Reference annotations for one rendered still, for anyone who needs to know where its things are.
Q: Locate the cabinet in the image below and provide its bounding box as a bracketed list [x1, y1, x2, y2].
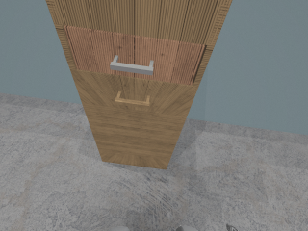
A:
[45, 0, 233, 170]

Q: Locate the handle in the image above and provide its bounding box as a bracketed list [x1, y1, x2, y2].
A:
[110, 55, 154, 76]
[115, 97, 150, 109]

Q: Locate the drawer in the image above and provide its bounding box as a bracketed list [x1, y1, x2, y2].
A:
[64, 25, 205, 86]

